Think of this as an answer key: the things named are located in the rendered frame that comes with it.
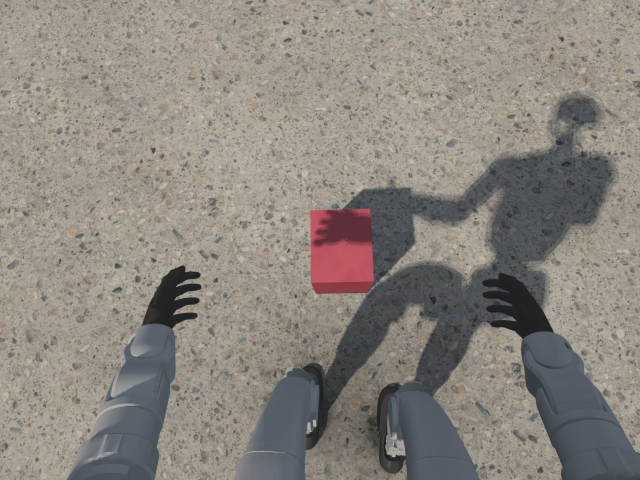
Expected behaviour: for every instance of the left robot foot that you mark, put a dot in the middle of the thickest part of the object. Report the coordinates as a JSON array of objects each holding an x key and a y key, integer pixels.
[{"x": 314, "y": 373}]

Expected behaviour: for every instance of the robot right hand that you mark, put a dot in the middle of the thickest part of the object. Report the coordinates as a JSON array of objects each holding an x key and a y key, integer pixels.
[{"x": 529, "y": 316}]

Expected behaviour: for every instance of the robot right thigh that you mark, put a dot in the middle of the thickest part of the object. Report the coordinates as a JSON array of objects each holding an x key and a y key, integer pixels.
[{"x": 433, "y": 448}]

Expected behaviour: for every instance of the carton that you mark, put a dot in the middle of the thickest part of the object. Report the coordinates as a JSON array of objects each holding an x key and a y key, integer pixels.
[{"x": 341, "y": 251}]

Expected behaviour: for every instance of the robot left forearm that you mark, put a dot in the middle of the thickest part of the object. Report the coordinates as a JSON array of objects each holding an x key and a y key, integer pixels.
[{"x": 123, "y": 441}]

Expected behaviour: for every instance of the robot right forearm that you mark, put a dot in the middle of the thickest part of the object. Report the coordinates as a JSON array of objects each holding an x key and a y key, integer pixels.
[{"x": 589, "y": 440}]

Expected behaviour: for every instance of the robot left hand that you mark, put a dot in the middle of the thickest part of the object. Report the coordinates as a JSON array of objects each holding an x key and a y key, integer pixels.
[{"x": 163, "y": 304}]

